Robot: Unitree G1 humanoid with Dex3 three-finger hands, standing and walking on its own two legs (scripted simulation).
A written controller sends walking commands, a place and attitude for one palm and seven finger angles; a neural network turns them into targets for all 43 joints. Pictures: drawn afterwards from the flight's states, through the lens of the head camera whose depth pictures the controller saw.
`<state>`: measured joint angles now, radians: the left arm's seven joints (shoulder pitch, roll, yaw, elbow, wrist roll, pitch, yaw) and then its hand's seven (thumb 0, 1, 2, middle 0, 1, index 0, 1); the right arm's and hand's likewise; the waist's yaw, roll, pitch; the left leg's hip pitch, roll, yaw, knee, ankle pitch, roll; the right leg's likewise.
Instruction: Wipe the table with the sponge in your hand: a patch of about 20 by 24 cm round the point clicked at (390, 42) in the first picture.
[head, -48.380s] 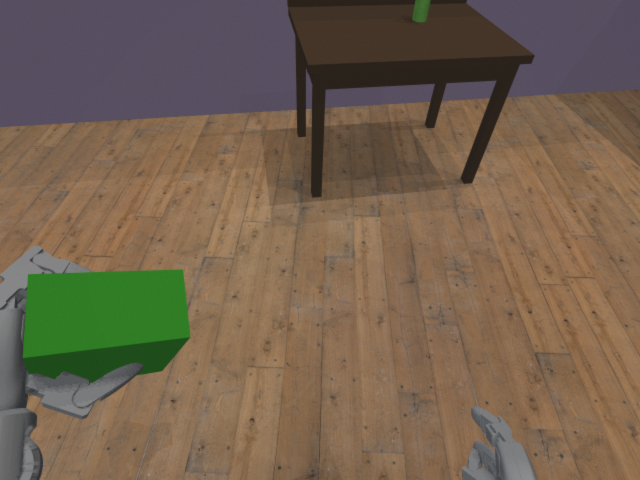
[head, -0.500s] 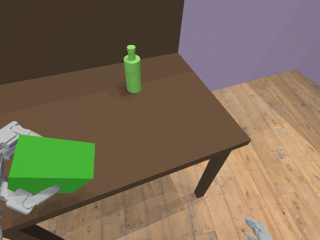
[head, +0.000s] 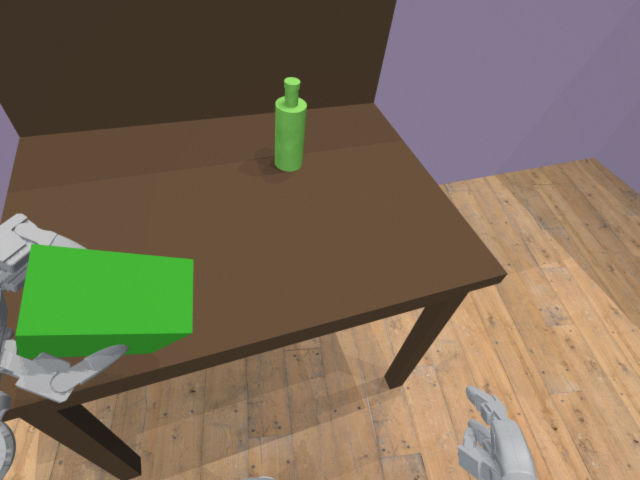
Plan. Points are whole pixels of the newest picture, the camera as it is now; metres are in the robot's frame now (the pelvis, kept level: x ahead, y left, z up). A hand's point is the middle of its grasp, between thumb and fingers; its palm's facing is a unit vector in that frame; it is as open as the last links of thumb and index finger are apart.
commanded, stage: step back with the hand held close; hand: left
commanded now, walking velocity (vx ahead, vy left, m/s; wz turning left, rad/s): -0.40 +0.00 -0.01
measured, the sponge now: (126, 310) +0.23 +0.22 +0.14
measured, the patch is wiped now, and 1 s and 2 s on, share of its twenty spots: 0.95 0.95 0.95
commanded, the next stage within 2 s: stop stepping back and stand still in 0.50 s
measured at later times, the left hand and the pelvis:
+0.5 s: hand (31, 445) +0.11 +0.23 +0.16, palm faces +0.31 -0.87 -0.37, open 10.6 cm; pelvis -0.12 -0.01 -0.01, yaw -2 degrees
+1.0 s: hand out of the picture -0.08 +0.21 +0.15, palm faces +0.35 -0.88 -0.32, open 10.6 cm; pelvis -0.29 -0.03 -0.01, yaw +1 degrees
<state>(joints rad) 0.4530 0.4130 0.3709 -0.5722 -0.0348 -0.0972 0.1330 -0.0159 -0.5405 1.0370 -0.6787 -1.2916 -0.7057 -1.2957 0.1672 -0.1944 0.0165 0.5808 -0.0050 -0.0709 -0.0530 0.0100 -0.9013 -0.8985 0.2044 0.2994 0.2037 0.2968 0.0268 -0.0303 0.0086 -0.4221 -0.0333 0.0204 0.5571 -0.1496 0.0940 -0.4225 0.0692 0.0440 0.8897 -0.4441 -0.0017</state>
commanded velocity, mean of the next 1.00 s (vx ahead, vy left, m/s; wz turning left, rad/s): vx -0.08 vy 0.02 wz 0.01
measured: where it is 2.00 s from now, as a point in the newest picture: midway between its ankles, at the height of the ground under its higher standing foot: outside the picture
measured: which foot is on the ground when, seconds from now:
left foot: down 0.00-0.24, up 0.26-0.42, down 0.44-0.78, up 0.80-1.00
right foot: up 0.00-0.22, down 0.24-0.46, up 0.48-0.76, down 0.78-1.00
